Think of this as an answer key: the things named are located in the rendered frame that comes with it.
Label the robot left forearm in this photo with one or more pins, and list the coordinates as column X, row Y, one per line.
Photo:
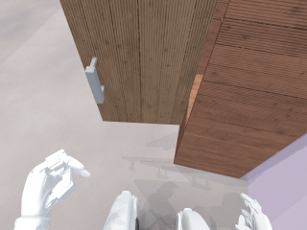
column 31, row 223

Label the cupboard door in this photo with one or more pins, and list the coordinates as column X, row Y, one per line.
column 148, row 53

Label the robot left hand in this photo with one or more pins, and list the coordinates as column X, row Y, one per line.
column 36, row 199

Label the right robot thigh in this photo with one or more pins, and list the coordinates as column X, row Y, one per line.
column 190, row 220

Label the left robot thigh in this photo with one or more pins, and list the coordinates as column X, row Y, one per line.
column 121, row 213

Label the robot thigh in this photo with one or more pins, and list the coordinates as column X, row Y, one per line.
column 121, row 213
column 190, row 220

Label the robot right hand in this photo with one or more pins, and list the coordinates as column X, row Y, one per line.
column 255, row 219

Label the handle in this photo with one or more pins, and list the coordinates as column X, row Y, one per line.
column 94, row 83

